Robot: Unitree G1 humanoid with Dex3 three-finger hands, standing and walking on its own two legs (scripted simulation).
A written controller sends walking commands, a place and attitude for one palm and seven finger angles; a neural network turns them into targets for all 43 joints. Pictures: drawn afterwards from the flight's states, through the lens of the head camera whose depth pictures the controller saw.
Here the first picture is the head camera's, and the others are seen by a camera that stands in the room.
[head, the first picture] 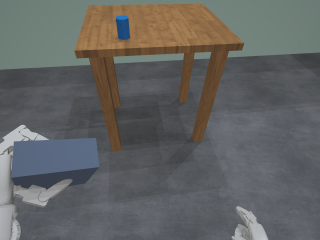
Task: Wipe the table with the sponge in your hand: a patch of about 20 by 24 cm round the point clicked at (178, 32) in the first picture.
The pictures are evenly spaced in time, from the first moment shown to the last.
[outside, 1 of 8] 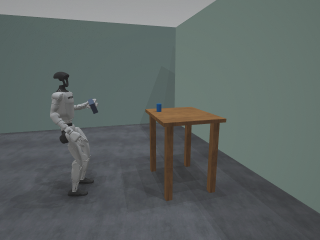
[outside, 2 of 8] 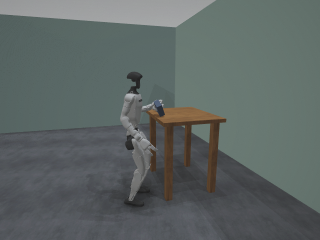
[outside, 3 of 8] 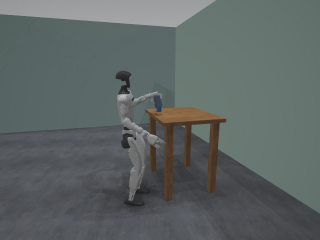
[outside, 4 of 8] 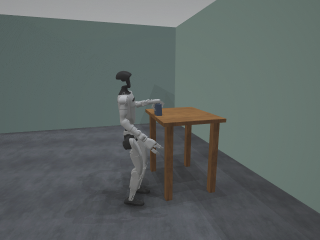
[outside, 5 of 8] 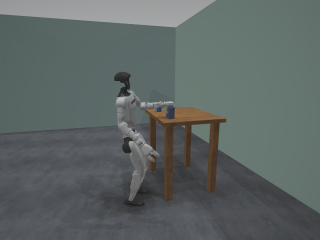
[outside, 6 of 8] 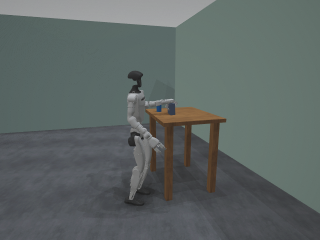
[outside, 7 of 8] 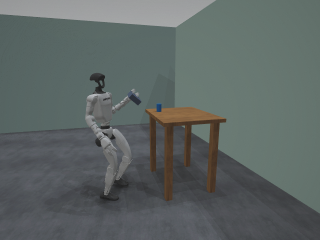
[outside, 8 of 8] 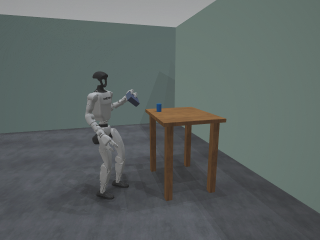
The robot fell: no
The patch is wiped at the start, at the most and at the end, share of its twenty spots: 0.00 1.00 1.00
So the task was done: yes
